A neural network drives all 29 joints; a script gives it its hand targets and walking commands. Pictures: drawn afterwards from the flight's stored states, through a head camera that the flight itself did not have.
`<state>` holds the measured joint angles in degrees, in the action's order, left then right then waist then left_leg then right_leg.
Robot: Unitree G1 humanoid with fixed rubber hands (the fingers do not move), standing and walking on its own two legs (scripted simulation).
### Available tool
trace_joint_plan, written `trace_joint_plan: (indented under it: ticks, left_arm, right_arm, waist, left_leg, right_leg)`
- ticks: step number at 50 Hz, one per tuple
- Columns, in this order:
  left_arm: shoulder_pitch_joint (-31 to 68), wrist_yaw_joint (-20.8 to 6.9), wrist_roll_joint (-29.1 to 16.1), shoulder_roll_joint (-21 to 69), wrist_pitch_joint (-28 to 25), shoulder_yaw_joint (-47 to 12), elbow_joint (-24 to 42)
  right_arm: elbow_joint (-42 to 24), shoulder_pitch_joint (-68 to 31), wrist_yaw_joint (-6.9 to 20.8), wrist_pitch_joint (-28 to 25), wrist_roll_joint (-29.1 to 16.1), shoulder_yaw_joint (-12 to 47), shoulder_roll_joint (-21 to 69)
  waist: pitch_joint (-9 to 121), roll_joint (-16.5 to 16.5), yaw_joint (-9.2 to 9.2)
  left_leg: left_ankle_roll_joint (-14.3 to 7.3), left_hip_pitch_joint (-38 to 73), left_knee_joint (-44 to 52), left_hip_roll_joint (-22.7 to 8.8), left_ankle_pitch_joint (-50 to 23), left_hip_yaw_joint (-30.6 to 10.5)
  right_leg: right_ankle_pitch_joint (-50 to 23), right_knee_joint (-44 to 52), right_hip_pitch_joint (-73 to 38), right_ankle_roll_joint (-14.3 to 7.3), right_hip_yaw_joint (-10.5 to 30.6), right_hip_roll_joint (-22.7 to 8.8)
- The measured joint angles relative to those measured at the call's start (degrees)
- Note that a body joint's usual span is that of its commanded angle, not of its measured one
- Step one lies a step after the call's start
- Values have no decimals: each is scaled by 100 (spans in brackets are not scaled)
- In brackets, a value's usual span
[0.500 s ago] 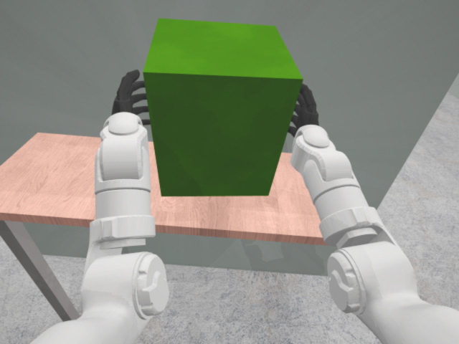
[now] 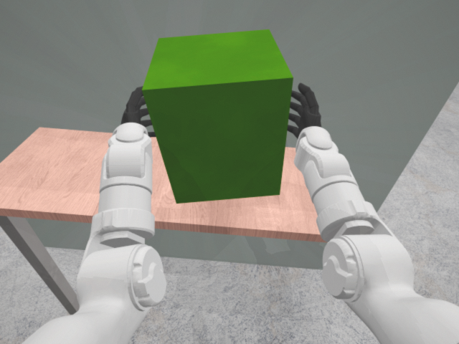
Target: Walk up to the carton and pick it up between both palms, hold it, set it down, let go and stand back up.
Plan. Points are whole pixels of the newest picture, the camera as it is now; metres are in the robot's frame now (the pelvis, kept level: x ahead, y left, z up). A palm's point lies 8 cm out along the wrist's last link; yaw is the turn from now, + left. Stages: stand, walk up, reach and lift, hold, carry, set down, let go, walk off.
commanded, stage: set down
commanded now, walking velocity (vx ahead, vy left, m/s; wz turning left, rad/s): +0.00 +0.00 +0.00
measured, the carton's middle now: (221, 119) +0.48 -0.02 +0.20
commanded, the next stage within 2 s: none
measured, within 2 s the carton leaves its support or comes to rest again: neither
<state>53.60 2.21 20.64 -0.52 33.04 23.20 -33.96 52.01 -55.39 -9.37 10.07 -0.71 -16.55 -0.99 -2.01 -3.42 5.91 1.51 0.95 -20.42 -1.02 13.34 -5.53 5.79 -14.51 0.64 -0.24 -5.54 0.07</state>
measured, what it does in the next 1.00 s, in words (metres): stands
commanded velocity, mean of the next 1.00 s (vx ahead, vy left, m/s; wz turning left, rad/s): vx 0.00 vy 0.00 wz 0.00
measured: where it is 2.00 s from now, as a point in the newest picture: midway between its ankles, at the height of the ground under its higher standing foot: outside the picture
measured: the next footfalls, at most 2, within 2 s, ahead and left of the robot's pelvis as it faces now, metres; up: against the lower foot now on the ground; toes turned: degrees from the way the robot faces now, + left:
none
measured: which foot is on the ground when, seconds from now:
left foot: down 0.00-1.00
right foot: down 0.00-1.00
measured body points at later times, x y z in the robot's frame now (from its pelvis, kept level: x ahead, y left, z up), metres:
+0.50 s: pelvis +0.00 +0.01 +0.00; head -0.04 +0.04 +0.45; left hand +0.44 +0.13 +0.21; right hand +0.41 -0.17 +0.21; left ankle -0.01 +0.13 -0.75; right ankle +0.03 -0.12 -0.75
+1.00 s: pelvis +0.02 +0.01 +0.00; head -0.01 +0.03 +0.45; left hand +0.46 +0.12 +0.18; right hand +0.43 -0.18 +0.19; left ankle -0.01 +0.13 -0.75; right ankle +0.03 -0.12 -0.75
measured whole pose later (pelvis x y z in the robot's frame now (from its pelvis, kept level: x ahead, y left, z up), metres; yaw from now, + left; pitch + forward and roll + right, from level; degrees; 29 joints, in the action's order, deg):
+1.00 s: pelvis +0.02 +0.01 +0.00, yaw -1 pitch -3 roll -1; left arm 55.6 5.9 16.0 -1.4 21.5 23.9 -51.4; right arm 58.1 -54.2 -5.7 5.9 6.5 -23.0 -1.5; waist 2.3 -1.3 5.5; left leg 0.8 -2.3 -19.9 -0.6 14.4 -3.9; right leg 7.3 -16.0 5.3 0.6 -4.0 -0.4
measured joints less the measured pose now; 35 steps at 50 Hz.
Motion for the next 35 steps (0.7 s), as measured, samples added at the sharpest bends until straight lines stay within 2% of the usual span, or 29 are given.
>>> trace_joint_plan:
  ticks: [8, 10, 16, 22, 29, 35]
  left_arm:
    - [-232, 313, -355, -3, -244, -276, -171]
    - [-109, 311, -338, -2, -277, -195, -354]
    - [336, 93, -131, -75, -287, 83, -879]
    - [494, 35, -16, -125, -439, 256, -1168]
    - [387, 179, -92, -167, -739, 173, -1451]
    - [94, 437, -355, -101, -1009, -73, -1532]
  right_arm:
    - [-82, 288, -131, -179, -58, 173, 11]
    - [7, 233, -128, -165, -20, 131, -16]
    - [344, -74, 7, -63, 192, -152, -106]
    - [628, -237, 228, -202, 513, -584, -64]
    - [747, -115, 452, -448, 950, -1109, 106]
    - [652, 168, 479, -618, 1015, -1149, 174]
  waist:
    - [109, 81, 22]
    - [151, 96, 23]
    - [203, 63, -38]
    - [205, -8, -106]
    - [208, -64, -156]
    - [302, 46, -168]
  left_leg:
    - [11, -145, -55, 3, 19, -20]
    - [-4, -132, -51, 13, 27, -6]
    - [-52, -55, 89, 53, -49, 90]
    - [-65, -53, 172, 70, -100, 163]
    - [-49, -217, 185, 71, -118, 169]
    - [-24, -441, 60, 41, -24, 139]
  right_leg:
    - [49, -99, 160, 2, -21, -7]
    - [59, -116, 161, 13, -7, -17]
    - [27, -108, 176, 44, 88, -58]
    - [-38, -42, 204, 51, 160, -71]
    - [-80, 18, 348, 45, 164, -71]
    - [-40, 8, 510, 43, 132, -42]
